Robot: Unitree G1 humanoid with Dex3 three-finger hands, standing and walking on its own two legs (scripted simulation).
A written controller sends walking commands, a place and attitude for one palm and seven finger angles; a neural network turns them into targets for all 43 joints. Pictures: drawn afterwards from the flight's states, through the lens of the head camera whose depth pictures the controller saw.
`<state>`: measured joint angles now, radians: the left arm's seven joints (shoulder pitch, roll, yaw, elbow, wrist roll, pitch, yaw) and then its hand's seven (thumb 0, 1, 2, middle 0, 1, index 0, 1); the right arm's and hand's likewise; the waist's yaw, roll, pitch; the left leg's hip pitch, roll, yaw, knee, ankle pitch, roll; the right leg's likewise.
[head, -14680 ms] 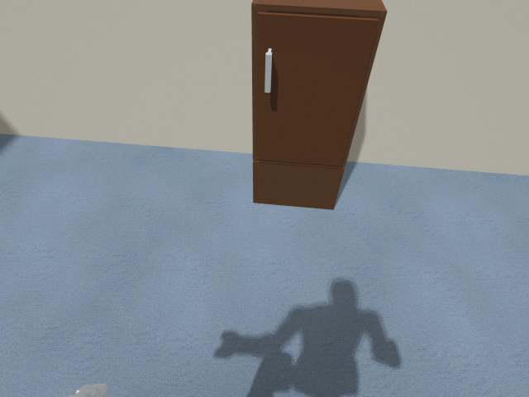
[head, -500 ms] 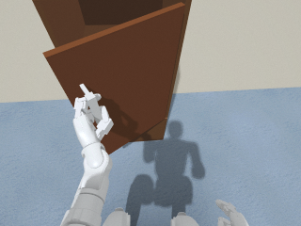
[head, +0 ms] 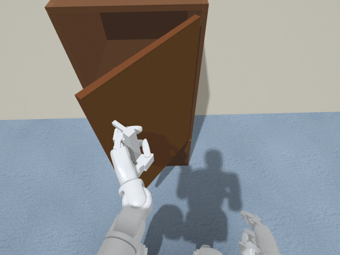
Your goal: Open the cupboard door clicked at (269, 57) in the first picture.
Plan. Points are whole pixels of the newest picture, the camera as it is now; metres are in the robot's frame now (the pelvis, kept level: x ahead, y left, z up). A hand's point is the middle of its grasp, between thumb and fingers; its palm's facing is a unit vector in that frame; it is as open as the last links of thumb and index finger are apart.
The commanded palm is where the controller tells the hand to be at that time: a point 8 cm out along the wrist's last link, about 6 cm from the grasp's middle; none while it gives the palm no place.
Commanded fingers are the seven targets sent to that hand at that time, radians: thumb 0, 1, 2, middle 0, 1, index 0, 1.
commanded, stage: open thumb and fingers to let go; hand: left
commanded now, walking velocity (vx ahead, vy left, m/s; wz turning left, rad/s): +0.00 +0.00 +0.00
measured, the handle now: (127, 143) +0.37 +0.12 +0.05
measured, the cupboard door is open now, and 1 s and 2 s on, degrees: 50 53 52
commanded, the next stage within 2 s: slide the hand sideways off the handle in 0.66 s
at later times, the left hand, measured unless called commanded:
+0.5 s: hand (142, 153) +0.34 +0.08 +0.04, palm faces +0.41 -0.91 -0.02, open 14.0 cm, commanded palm +0.29 +0.12 +0.04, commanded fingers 0.00 -0.50 0.30 -0.20 -0.60 -0.20 -0.60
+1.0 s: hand (142, 170) +0.30 +0.08 +0.04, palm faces -0.13 -0.99 +0.01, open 16.1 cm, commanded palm +0.28 +0.12 +0.04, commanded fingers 0.00 -0.50 0.30 -0.15 -0.30 -0.15 -0.30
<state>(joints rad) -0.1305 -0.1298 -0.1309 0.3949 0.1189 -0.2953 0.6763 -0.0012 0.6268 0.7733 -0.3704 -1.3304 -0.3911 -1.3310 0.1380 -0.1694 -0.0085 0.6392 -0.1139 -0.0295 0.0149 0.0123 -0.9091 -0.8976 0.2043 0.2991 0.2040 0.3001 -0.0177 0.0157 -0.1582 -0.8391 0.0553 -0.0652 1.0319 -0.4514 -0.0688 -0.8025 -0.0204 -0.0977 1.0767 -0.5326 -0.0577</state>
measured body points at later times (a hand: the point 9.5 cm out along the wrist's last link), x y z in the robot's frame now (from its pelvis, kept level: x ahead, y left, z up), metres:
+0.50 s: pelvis +0.00 +0.01 +0.00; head +0.07 +0.00 +0.45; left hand +0.32 +0.13 +0.04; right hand +0.15 -0.22 -0.12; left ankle +0.03 +0.18 -0.66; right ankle +0.00 -0.08 -0.66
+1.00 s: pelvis -0.01 +0.05 -0.01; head +0.05 +0.04 +0.44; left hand +0.30 +0.13 +0.04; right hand +0.14 -0.18 -0.11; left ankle +0.03 +0.18 -0.66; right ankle +0.00 -0.08 -0.66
